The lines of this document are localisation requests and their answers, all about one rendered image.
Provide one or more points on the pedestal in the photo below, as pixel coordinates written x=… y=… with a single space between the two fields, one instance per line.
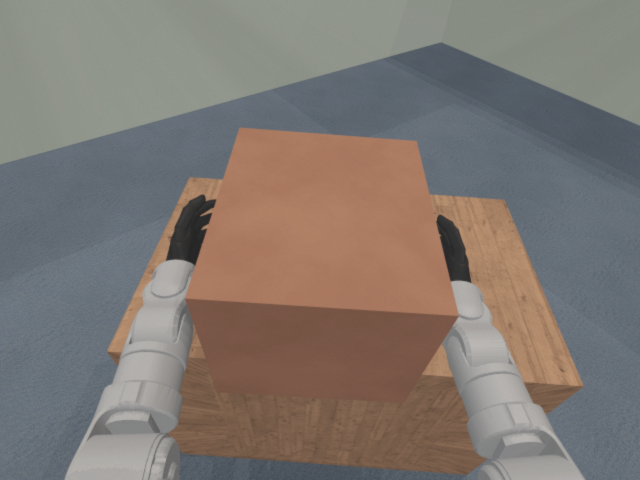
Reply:
x=428 y=432

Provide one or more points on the robot right upper arm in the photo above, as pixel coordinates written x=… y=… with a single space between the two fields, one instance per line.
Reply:
x=544 y=467

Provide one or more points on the robot left upper arm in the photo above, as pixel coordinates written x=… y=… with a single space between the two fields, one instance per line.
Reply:
x=146 y=456

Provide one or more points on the robot left forearm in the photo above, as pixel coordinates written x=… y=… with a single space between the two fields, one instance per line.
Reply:
x=144 y=396

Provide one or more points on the robot left hand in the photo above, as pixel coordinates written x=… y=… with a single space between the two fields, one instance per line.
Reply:
x=187 y=239

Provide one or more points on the robot right forearm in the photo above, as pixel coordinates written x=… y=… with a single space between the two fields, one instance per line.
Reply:
x=503 y=420

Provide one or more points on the carton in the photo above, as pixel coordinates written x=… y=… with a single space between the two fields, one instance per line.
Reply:
x=321 y=273

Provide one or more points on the robot right hand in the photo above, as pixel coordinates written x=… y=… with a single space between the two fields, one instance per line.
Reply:
x=454 y=250

